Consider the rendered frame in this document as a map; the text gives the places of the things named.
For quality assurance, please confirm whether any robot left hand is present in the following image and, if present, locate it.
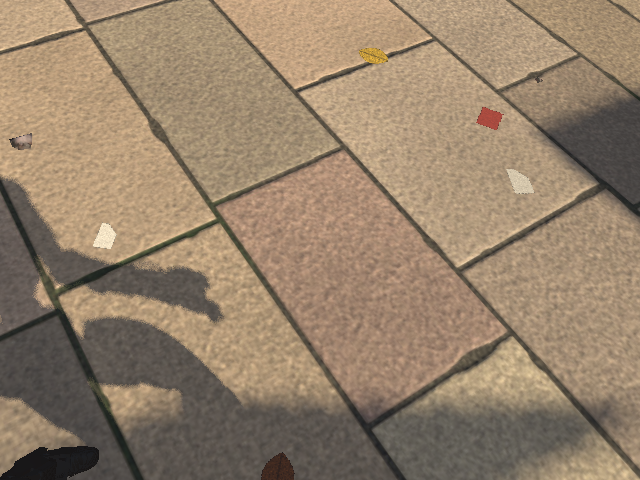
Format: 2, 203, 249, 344
0, 446, 99, 480

